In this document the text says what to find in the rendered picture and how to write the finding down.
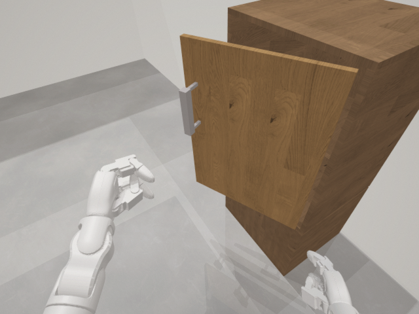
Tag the robot left hand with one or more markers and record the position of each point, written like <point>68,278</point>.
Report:
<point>106,187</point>

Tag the robot right hand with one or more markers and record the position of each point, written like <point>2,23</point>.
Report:
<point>319,292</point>

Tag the left robot forearm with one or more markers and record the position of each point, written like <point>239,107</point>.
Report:
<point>80,283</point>

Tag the cupboard door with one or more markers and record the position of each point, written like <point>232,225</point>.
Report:
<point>267,119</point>

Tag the handle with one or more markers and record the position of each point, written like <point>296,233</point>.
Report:
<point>186,109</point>

